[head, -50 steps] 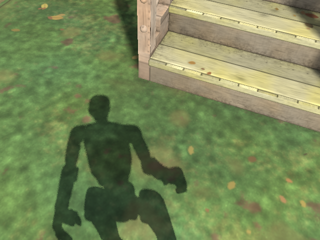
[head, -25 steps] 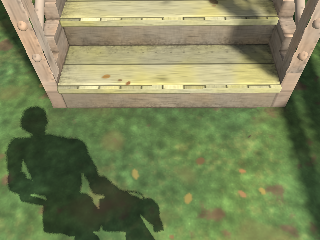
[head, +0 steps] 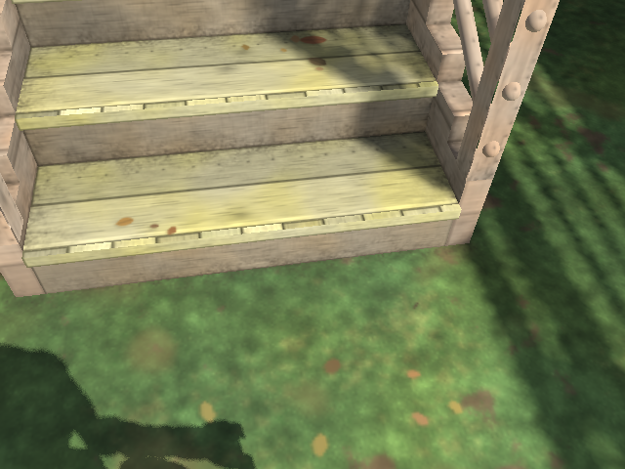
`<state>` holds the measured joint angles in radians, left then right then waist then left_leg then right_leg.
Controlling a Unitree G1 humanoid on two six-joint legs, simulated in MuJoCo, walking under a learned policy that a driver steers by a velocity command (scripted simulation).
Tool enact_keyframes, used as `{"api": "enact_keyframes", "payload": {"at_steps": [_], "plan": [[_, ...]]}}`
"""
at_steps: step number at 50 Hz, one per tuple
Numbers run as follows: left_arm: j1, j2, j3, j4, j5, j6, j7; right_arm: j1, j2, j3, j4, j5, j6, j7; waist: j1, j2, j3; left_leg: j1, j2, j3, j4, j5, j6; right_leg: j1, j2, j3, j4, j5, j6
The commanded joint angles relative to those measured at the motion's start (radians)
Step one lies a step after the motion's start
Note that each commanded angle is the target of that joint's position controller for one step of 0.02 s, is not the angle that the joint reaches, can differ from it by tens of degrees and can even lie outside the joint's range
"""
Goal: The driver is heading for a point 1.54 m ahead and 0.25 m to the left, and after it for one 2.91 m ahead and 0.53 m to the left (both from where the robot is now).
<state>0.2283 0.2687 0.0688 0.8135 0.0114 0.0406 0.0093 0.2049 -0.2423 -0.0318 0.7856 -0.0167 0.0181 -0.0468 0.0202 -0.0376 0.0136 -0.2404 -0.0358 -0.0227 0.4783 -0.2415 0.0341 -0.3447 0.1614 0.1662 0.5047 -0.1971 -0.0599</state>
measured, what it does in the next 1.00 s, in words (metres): steps on the spot: right foot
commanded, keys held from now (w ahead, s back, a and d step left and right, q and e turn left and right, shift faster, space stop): no key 1.00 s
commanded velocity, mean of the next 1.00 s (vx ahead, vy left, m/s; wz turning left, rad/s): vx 0.00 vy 0.00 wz -0.05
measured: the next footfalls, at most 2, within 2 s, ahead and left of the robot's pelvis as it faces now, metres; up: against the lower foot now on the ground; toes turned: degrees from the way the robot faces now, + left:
right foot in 0.28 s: +0.00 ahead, -0.11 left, +0.00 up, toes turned +4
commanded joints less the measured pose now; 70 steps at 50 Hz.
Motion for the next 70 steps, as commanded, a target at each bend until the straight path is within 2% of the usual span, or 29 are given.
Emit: {"api": "enact_keyframes", "payload": {"at_steps": [1,2,3,5,9,11,13,14,15,16,17,19,21,26,40,53,70], "plan": [[0.022,0.115,0.022,-0.045,0.013,-0.014,0.010,-0.017,-0.166,-0.029,-0.065,-0.016,-0.025,0.003,-0.002,0.183,-0.009,-0.015,0.412,-0.399,-0.261,0.270,0.221,-0.032,-0.042,-0.021,0.274,-0.325,0.034],[0.036,0.110,0.024,-0.030,0.007,-0.012,0.003,-0.044,-0.119,-0.014,-0.063,-0.005,-0.031,0.008,0.022,0.144,-0.009,-0.020,0.354,-0.324,-0.245,0.324,0.215,-0.006,-0.052,-0.015,0.329,-0.286,0.042],[0.044,0.099,0.023,-0.014,0.004,-0.009,0.001,-0.066,-0.104,-0.009,-0.059,-0.002,-0.033,0.010,0.033,0.134,0.003,-0.017,0.295,-0.244,-0.229,0.355,0.183,0.004,-0.057,-0.019,0.356,-0.245,0.054],[0.058,0.085,0.017,0.008,0.008,-0.001,-0.003,-0.059,-0.108,-0.007,-0.047,0.000,-0.037,0.006,0.029,0.181,-0.015,0.070,0.231,-0.162,-0.180,0.501,0.151,-0.009,-0.060,-0.037,0.356,-0.224,0.076],[-0.010,0.042,-0.010,0.026,-0.008,0.005,0.008,0.027,-0.122,-0.009,0.004,0.000,-0.031,0.012,-0.031,0.190,-0.048,0.190,0.216,-0.142,-0.104,0.646,0.148,0.047,-0.099,-0.117,0.132,-0.238,0.098],[-0.012,0.047,-0.014,0.043,-0.019,0.005,0.016,0.045,-0.135,-0.014,0.028,-0.002,-0.025,0.014,-0.037,0.205,-0.054,0.214,0.216,-0.163,-0.081,0.672,0.139,0.094,-0.103,-0.138,-0.001,-0.182,0.088],[0.022,0.052,-0.019,0.077,-0.014,-0.004,0.024,0.028,-0.142,-0.018,0.043,0.004,-0.021,0.014,-0.008,0.176,-0.054,0.167,0.201,-0.163,-0.066,0.611,0.092,0.223,-0.133,-0.121,-0.208,0.053,0.071],[0.018,0.081,-0.015,0.085,-0.003,-0.011,0.029,0.032,-0.128,-0.015,0.045,0.005,-0.026,0.017,-0.017,0.145,-0.071,0.114,0.191,-0.170,-0.075,0.507,0.059,0.306,-0.180,-0.062,-0.219,0.132,0.061],[0.013,0.126,-0.010,0.090,0.010,-0.019,0.031,0.049,-0.120,-0.015,0.042,0.007,-0.031,0.023,-0.045,0.072,-0.081,0.054,0.154,-0.140,-0.078,0.372,0.036,0.366,-0.252,-0.001,-0.151,0.291,0.045],[-0.022,0.115,-0.012,0.111,-0.006,-0.019,0.026,0.058,-0.093,-0.010,0.060,0.015,-0.029,0.025,-0.061,-0.019,-0.045,0.065,0.106,-0.096,-0.143,0.234,0.026,0.295,-0.251,-0.013,-0.115,0.290,0.018],[-0.029,0.073,-0.022,0.114,-0.007,-0.024,0.020,0.026,-0.108,-0.012,0.080,0.011,-0.024,0.020,-0.028,0.002,-0.019,0.090,0.095,-0.085,-0.136,0.185,0.016,0.255,-0.243,-0.009,-0.138,0.222,0.016],[-0.019,0.072,-0.029,0.145,-0.001,-0.030,0.023,0.004,-0.110,-0.015,0.096,0.007,-0.017,0.020,-0.023,-0.011,0.002,0.117,0.102,-0.085,-0.127,0.196,0.017,0.214,-0.235,-0.009,-0.172,0.168,0.020],[-0.011,0.078,-0.031,0.173,-0.003,-0.033,0.030,0.012,-0.105,-0.014,0.118,0.005,-0.013,0.023,-0.028,-0.016,0.015,0.114,0.109,-0.089,-0.132,0.192,0.020,0.205,-0.231,-0.008,-0.185,0.138,0.019],[-0.015,0.069,-0.041,0.216,-0.002,-0.037,0.031,0.023,-0.092,-0.008,0.181,0.005,-0.010,0.023,-0.030,0.014,0.045,0.103,0.103,-0.089,-0.155,0.117,0.009,0.178,-0.234,0.000,-0.213,0.057,0.012],[0.032,0.033,-0.061,0.299,-0.003,-0.043,0.031,0.068,-0.063,0.013,0.290,0.006,-0.012,0.019,-0.030,0.034,0.052,0.082,0.107,-0.090,-0.159,0.077,0.000,0.149,-0.225,-0.005,-0.227,0.000,0.004],[0.086,-0.003,-0.070,0.331,-0.003,-0.046,0.034,0.106,-0.029,0.024,0.334,0.006,-0.016,0.012,-0.028,0.037,0.055,0.068,0.109,-0.089,-0.148,0.092,0.002,0.146,-0.219,-0.018,-0.207,0.033,0.005],[0.132,-0.034,-0.072,0.343,-0.003,-0.049,0.039,0.134,0.000,0.026,0.356,0.007,-0.019,0.006,-0.026,0.039,0.057,0.070,0.109,-0.087,-0.135,0.130,0.006,0.154,-0.219,-0.028,-0.185,0.075,0.009]]}}
Velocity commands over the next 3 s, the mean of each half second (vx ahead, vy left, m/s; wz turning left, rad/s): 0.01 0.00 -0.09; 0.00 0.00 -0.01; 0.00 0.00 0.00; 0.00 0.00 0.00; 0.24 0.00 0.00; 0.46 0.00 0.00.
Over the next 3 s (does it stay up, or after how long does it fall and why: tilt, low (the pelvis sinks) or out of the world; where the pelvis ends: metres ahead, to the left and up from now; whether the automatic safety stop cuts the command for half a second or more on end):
stays up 0.37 0.00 0.01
